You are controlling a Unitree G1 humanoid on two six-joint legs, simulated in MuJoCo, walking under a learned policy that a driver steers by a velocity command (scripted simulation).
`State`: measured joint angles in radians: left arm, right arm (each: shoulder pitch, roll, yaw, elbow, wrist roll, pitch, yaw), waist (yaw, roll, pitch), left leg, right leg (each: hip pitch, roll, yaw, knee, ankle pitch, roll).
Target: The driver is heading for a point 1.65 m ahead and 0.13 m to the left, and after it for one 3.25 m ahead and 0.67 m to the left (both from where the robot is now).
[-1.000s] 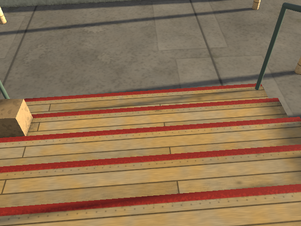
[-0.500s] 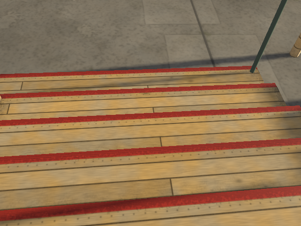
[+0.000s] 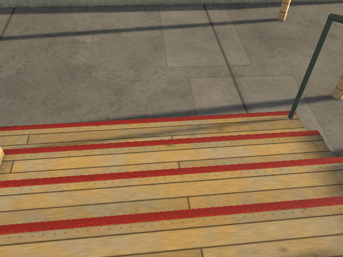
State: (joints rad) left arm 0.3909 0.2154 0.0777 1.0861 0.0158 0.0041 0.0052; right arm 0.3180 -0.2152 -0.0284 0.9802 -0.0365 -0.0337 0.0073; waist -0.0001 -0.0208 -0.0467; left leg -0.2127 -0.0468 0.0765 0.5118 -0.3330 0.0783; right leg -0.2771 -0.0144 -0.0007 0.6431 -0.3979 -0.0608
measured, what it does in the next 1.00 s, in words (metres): goes down: right foot 0.13 m lower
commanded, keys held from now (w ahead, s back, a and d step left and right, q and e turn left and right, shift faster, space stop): w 1.00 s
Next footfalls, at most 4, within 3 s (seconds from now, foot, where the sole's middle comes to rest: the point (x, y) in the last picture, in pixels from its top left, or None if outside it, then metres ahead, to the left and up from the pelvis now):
0.50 right None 0.42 -0.08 -0.90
1.08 left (145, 237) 0.76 0.12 -1.03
1.68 right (193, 191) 1.12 -0.14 -1.17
2.34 left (151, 156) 1.49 0.13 -1.30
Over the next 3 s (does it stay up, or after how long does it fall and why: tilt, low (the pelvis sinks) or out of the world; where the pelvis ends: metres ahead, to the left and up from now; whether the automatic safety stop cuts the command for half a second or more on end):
stays up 1.71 0.03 -0.63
